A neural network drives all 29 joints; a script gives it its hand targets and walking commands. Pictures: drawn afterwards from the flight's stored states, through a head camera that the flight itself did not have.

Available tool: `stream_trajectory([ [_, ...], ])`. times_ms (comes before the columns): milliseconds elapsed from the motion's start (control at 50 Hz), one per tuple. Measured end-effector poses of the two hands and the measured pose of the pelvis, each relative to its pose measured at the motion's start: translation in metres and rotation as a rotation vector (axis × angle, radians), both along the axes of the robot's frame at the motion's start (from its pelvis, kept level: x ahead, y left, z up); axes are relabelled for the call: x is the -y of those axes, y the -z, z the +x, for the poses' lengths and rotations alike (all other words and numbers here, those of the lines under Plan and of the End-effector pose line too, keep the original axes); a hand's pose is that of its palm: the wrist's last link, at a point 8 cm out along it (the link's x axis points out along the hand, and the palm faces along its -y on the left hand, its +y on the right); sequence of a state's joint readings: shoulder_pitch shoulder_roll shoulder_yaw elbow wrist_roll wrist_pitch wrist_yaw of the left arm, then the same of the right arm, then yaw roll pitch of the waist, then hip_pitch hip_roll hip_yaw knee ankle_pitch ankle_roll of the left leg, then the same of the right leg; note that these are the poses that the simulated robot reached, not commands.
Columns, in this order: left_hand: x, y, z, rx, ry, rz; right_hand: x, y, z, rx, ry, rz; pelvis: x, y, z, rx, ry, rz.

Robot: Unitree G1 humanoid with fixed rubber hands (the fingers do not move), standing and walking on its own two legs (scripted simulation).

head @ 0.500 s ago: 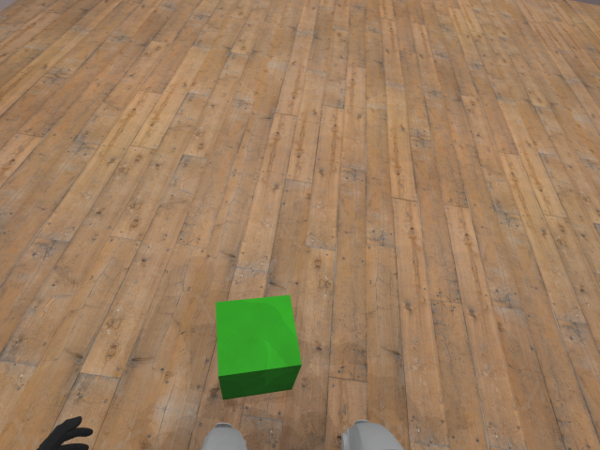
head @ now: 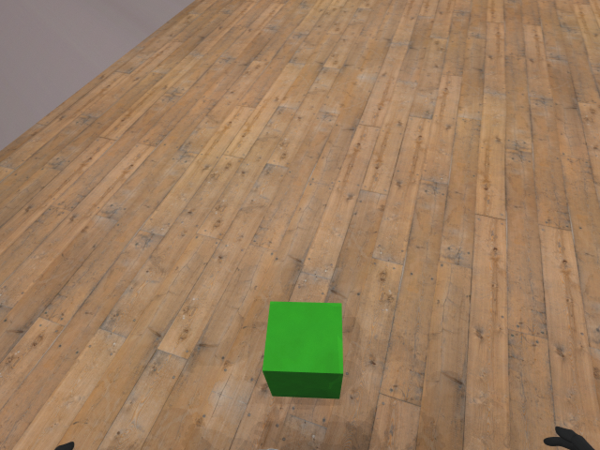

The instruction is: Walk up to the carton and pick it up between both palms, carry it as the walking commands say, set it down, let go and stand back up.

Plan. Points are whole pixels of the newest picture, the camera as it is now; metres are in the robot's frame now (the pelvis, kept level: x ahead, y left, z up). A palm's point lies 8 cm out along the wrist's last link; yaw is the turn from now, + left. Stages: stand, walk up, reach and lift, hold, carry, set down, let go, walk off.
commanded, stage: walk up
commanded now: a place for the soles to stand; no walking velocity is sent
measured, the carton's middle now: (305, 351) +0.48 +0.05 -0.62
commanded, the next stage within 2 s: none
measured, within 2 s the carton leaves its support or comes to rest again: neither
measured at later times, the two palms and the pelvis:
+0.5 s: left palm out of the picture +0.09 +0.35 -0.07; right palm out of the picture +0.14 -0.32 -0.05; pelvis +0.02 +0.01 +0.02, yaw +3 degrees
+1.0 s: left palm out of the picture +0.14 +0.33 -0.08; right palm (555, 394) +0.21 -0.30 -0.05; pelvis +0.06 +0.01 +0.03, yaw +5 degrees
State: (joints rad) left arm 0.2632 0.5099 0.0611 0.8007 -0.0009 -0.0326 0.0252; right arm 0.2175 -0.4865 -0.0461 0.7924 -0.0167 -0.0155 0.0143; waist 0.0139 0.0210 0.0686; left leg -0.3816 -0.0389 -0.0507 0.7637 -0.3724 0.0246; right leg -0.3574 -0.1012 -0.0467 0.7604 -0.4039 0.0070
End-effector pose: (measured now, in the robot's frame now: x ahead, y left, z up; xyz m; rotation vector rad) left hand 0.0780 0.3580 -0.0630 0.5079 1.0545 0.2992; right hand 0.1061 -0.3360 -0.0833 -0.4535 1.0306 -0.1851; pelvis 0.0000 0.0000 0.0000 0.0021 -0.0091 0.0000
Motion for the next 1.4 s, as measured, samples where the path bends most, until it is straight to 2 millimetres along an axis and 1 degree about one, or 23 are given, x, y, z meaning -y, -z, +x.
stream_trajectory([
  [60, 0.010, 0.006, 0.001, 0.029, 0.011, -0.035, -0.004, -0.008, 0.014, 0.029, 0.002, 0.002, -0.001, -0.002, 0.003, 0.010, -0.014, -0.007],
  [120, 0.010, 0.013, 0.001, 0.032, 0.010, -0.063, -0.011, -0.015, 0.027, 0.058, -0.017, -0.006, -0.007, -0.002, 0.005, 0.015, -0.021, 0.000],
  [180, 0.010, 0.017, 0.005, 0.038, 0.000, -0.088, -0.018, -0.019, 0.031, 0.055, -0.031, -0.011, -0.012, -0.005, 0.005, 0.012, -0.022, -0.008],
  [260, 0.008, 0.018, 0.006, 0.039, -0.007, -0.099, -0.024, -0.023, 0.036, 0.041, -0.035, -0.008, -0.014, -0.009, 0.007, 0.007, -0.037, -0.028],
  [320, 0.002, 0.018, 0.003, 0.018, -0.012, -0.096, -0.030, -0.027, 0.043, 0.050, -0.036, -0.004, -0.016, -0.011, 0.009, 0.003, -0.037, -0.023],
  [380, -0.002, 0.016, 0.007, 0.022, -0.023, -0.096, -0.033, -0.027, 0.046, 0.051, -0.044, -0.002, -0.018, -0.013, 0.010, 0.001, -0.042, -0.025],
  [440, -0.002, 0.011, 0.013, 0.035, -0.029, -0.094, -0.026, -0.028, 0.040, 0.031, -0.040, -0.011, -0.014, -0.015, 0.014, 0.000, -0.049, -0.033],
  [500, 0.006, 0.007, 0.017, 0.032, -0.024, -0.093, -0.011, -0.028, 0.034, 0.012, -0.021, -0.024, -0.006, -0.017, 0.017, 0.002, -0.050, -0.031],
  [540, 0.012, 0.007, 0.016, 0.026, -0.024, -0.087, 0.000, -0.026, 0.033, 0.007, -0.009, -0.028, 0.000, -0.016, 0.019, 0.005, -0.053, -0.024],
  [580, 0.017, 0.008, 0.011, 0.014, -0.041, -0.085, 0.005, -0.022, 0.037, -0.002, -0.007, -0.031, 0.004, -0.015, 0.022, 0.013, -0.064, -0.026],
  [640, 0.023, 0.007, 0.001, -0.012, -0.074, -0.100, 0.001, -0.020, 0.046, -0.012, -0.027, -0.021, 0.005, -0.019, 0.027, 0.022, -0.085, -0.010],
  [700, 0.023, 0.009, 0.001, -0.024, -0.097, -0.117, -0.005, -0.017, 0.054, -0.028, -0.054, -0.014, 0.003, -0.019, 0.032, 0.022, -0.103, -0.004],
  [780, 0.026, 0.014, 0.010, -0.041, -0.105, -0.147, -0.014, -0.017, 0.068, -0.028, -0.058, -0.009, -0.002, -0.020, 0.041, 0.015, -0.095, -0.003],
  [920, 0.026, 0.016, 0.044, -0.016, -0.098, -0.175, -0.030, -0.027, 0.096, -0.005, -0.059, 0.000, -0.006, -0.027, 0.053, 0.001, -0.087, -0.009],
  [1020, 0.024, 0.013, 0.060, -0.001, -0.096, -0.182, -0.036, -0.032, 0.107, 0.008, -0.053, -0.002, -0.010, -0.030, 0.057, -0.001, -0.079, -0.007],
  [1080, 0.022, 0.011, 0.064, -0.004, -0.094, -0.179, -0.037, -0.033, 0.108, 0.012, -0.045, 0.000, -0.012, -0.031, 0.057, 0.001, -0.075, -0.006],
  [1160, 0.020, 0.008, 0.062, -0.015, -0.094, -0.173, -0.038, -0.032, 0.105, 0.008, -0.031, 0.009, -0.013, -0.033, 0.056, 0.005, -0.072, -0.004],
  [1280, 0.021, 0.008, 0.050, -0.045, -0.101, -0.170, -0.038, -0.028, 0.092, -0.020, -0.019, 0.020, -0.011, -0.035, 0.051, 0.012, -0.065, -0.003],
  [1400, 0.026, 0.010, 0.036, -0.083, -0.106, -0.172, -0.032, -0.025, 0.080, -0.043, -0.002, 0.024, -0.009, -0.036, 0.049, 0.014, -0.059, -0.004],
])
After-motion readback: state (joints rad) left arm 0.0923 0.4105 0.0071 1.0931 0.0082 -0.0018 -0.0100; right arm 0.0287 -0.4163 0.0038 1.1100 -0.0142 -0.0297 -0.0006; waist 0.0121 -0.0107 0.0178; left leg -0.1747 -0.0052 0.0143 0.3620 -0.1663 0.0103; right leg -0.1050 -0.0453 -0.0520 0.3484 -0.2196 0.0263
